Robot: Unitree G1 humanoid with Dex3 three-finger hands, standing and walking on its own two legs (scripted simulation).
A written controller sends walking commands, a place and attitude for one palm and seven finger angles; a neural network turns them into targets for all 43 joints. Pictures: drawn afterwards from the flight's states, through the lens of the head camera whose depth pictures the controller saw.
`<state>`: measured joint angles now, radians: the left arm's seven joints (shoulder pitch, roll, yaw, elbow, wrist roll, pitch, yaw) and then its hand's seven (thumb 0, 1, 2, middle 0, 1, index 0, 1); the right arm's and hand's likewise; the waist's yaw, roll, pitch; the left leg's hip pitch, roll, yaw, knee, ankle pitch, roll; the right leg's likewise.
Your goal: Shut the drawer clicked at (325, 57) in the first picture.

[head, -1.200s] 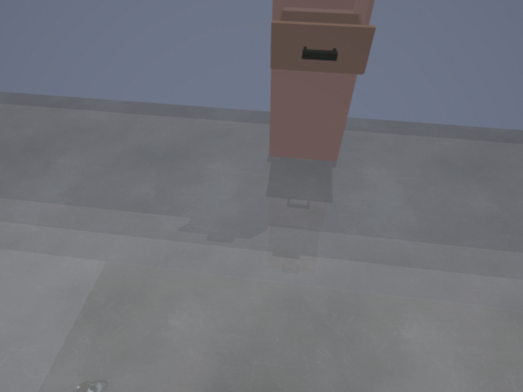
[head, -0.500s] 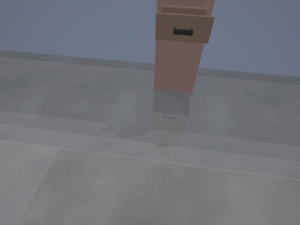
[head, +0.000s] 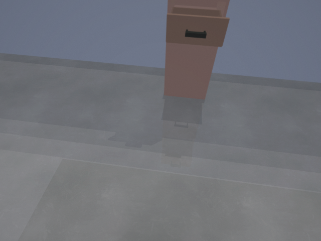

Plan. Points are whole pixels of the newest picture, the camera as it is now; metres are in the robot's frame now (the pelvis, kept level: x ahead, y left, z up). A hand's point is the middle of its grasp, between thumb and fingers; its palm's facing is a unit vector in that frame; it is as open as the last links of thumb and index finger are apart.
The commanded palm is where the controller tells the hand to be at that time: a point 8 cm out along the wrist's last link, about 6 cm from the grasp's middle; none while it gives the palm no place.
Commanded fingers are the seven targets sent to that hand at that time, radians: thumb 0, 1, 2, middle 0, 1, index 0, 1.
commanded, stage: look at it before walking up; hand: left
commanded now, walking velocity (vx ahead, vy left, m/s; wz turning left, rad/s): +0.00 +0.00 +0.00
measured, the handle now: (195, 33) +1.19 -0.13 -0.02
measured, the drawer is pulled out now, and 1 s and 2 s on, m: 0.28 0.28 0.28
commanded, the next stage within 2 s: walk to a spot facing it in 0.24 s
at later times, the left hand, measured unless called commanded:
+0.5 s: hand out of the picture +0.06 +0.24 -0.17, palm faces -0.04 -0.95 -0.30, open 7.3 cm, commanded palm none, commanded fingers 0.00 0.90 0.90 -0.20 -0.30 -0.20 -0.30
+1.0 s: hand out of the picture +0.12 +0.15 -0.17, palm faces -0.18 -0.97 -0.16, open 7.3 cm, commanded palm none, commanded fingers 0.00 0.90 0.90 -0.20 -0.30 -0.20 -0.30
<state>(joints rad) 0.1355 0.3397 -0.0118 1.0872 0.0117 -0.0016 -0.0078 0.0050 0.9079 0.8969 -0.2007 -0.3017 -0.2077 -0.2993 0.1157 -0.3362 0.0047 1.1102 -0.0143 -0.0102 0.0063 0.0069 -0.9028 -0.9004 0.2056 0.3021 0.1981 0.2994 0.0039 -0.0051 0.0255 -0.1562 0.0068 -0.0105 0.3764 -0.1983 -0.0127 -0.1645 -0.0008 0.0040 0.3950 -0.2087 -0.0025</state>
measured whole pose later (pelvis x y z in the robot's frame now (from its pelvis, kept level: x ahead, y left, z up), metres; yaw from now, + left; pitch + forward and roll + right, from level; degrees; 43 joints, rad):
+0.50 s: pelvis +0.02 +0.00 +0.00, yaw -3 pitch -1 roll +0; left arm 0.21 0.31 0.00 1.07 0.02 0.03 -0.01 0.00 0.91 0.90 -0.20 -0.30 -0.20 -0.30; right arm 0.14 -0.30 0.00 1.09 -0.03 0.01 0.00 0.01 -0.90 -0.90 0.20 0.30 0.20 0.30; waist 0.02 -0.01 0.00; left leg -0.16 0.02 0.03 0.44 -0.26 -0.01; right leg -0.19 0.02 0.04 0.46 -0.27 -0.01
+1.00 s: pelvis +0.15 -0.02 -0.01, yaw -17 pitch +1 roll -1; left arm 0.47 0.14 0.03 1.07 0.03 -0.05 0.00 0.00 0.91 0.90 -0.20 -0.30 -0.21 -0.30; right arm 0.11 -0.18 -0.05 0.95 -0.02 -0.01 0.03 0.01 -0.91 -0.90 0.20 0.30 0.19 0.30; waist 0.05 0.00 0.04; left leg -0.63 0.11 0.05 0.89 -0.19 -0.06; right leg -0.03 0.05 0.08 0.35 -0.33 -0.03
